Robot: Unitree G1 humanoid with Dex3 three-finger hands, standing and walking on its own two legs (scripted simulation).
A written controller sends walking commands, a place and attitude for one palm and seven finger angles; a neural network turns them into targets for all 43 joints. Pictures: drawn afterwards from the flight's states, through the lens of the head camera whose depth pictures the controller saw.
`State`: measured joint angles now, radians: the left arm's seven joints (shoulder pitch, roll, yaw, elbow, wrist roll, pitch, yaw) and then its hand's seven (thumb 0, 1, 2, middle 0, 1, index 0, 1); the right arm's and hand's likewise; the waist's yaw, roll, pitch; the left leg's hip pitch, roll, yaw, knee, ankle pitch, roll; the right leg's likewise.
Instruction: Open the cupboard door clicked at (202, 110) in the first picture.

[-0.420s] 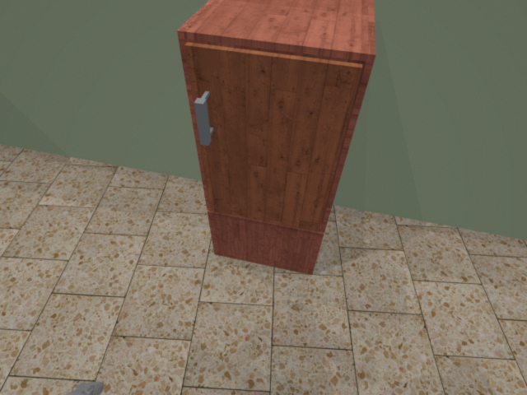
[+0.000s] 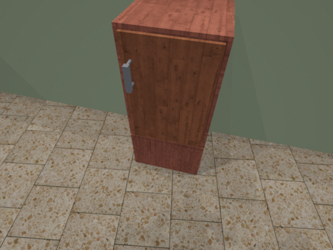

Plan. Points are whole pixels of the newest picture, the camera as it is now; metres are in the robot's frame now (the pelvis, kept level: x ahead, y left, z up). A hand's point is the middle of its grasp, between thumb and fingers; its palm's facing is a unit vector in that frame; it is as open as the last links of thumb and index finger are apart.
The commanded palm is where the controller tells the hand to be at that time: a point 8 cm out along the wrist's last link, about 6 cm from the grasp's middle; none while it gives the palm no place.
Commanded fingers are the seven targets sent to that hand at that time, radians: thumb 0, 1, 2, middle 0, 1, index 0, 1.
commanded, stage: stand and wait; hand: left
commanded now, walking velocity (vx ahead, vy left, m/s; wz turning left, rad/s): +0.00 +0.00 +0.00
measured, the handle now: (129, 76) +0.75 +0.21 -0.01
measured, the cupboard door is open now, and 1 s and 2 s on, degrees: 0 0 0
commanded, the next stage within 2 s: look at it before walking up in 0.52 s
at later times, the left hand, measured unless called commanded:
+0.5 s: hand out of the picture +0.08 +0.23 -0.15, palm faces -0.03 -0.95 -0.33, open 7.4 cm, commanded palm none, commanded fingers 0.00 0.90 0.90 -0.20 -0.30 -0.20 -0.30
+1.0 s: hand out of the picture +0.08 +0.23 -0.15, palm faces -0.02 -0.95 -0.32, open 7.3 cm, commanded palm none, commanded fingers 0.00 0.90 0.90 -0.20 -0.30 -0.20 -0.30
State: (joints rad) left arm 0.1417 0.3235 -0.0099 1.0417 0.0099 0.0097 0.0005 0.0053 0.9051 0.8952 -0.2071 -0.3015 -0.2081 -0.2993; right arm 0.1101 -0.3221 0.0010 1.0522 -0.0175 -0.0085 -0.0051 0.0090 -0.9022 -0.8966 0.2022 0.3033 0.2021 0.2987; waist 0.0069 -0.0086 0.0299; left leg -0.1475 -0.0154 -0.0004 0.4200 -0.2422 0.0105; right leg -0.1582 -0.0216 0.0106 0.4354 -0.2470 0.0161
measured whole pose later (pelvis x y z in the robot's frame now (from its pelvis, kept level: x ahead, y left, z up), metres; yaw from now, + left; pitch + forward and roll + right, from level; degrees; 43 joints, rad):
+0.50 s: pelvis +0.00 -0.01 +0.00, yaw +0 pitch -2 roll +0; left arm 0.13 0.33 -0.01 1.08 0.01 0.00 0.00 0.01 0.91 0.90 -0.21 -0.30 -0.21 -0.30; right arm 0.13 -0.33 0.00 1.12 -0.01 -0.01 -0.01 0.01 -0.90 -0.90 0.20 0.30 0.20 0.30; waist 0.00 0.00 0.03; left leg -0.13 0.01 0.00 0.37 -0.21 -0.01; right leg -0.14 0.00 0.01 0.39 -0.22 0.00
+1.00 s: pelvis +0.00 -0.01 +0.00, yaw +0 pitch -2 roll +0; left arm 0.14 0.33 0.00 1.08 0.01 0.00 0.00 0.00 0.91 0.90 -0.21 -0.30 -0.21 -0.30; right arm 0.12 -0.33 0.01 1.12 -0.01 -0.01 -0.01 0.01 -0.90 -0.90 0.20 0.30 0.20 0.30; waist 0.00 -0.01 0.04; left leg -0.12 0.01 0.00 0.35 -0.21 -0.01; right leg -0.13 0.00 0.01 0.37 -0.21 0.00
